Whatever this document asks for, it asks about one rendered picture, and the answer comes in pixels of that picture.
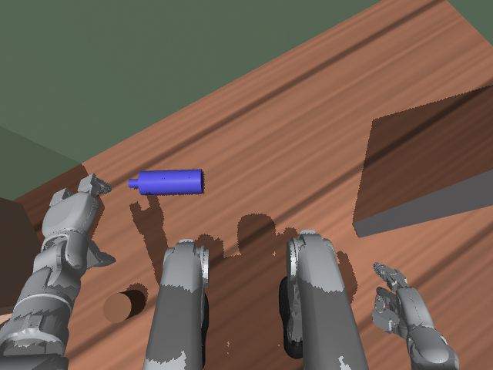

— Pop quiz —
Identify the right robot foot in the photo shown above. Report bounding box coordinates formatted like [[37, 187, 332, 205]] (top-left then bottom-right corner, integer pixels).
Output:
[[279, 276, 303, 359]]

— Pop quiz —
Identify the left robot hand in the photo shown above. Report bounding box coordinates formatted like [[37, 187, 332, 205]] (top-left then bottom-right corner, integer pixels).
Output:
[[42, 173, 116, 270]]

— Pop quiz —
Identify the bookshelf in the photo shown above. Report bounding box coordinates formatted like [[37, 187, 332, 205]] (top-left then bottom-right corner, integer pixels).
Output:
[[0, 197, 42, 330]]

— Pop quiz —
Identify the right robot arm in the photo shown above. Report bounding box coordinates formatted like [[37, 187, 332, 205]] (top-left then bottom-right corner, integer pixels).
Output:
[[407, 328, 459, 370]]

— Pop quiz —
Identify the left robot arm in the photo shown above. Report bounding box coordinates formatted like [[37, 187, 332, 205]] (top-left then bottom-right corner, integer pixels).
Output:
[[0, 230, 89, 370]]

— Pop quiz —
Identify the right robot hand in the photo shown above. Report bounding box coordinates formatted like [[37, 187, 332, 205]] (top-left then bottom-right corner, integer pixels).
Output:
[[371, 263, 435, 341]]

